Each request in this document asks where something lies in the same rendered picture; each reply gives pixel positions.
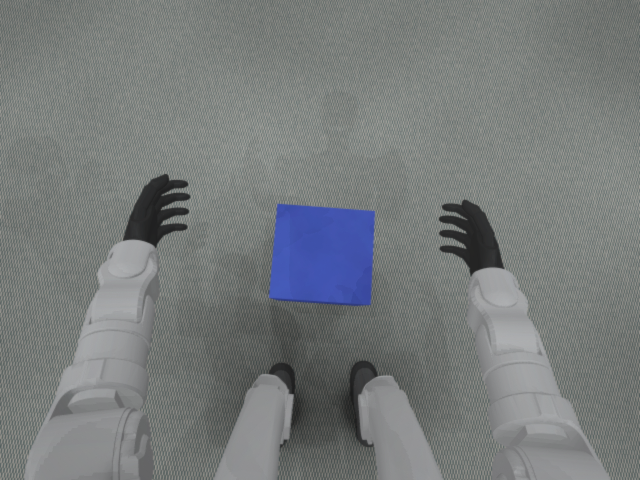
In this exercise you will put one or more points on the robot left forearm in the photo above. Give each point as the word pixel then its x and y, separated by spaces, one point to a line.
pixel 109 367

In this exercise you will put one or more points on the carton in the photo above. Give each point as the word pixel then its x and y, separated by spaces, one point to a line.
pixel 322 255

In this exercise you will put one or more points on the robot right upper arm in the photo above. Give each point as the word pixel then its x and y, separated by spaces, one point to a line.
pixel 518 462

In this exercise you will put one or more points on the left robot hand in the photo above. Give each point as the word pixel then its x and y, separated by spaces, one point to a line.
pixel 147 216

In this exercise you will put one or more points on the robot right forearm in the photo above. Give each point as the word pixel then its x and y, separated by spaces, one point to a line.
pixel 526 406

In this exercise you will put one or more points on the robot left upper arm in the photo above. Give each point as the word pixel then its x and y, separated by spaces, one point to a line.
pixel 112 444

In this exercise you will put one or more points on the robot left foot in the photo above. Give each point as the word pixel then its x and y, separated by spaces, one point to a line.
pixel 286 374

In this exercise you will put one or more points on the right robot hand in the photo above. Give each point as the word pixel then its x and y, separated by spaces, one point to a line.
pixel 482 248

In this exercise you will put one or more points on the robot right thigh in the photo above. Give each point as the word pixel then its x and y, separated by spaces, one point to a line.
pixel 401 449

